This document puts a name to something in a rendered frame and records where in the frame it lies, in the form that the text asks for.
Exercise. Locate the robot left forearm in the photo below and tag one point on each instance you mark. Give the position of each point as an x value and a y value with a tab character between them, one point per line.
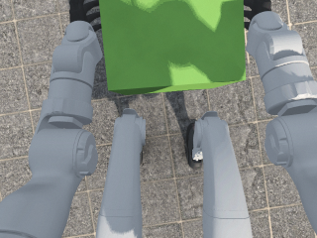
72	80

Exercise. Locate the robot left hand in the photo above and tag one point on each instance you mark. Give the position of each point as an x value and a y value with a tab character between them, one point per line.
78	11

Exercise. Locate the robot right upper arm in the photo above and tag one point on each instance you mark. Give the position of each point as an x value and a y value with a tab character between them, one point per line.
291	141

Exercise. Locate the robot right forearm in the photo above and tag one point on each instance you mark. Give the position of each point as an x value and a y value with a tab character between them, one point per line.
283	66

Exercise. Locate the carton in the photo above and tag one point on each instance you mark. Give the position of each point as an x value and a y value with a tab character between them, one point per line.
154	46

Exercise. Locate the left robot foot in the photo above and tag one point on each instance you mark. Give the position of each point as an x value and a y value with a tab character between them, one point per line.
141	155

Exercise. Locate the robot right hand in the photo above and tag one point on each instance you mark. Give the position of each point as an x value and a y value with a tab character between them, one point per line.
257	7

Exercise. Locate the robot left thigh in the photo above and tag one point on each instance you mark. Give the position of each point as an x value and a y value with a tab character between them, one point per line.
121	213

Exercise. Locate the robot left upper arm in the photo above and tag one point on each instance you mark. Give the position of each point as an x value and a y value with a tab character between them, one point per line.
59	160

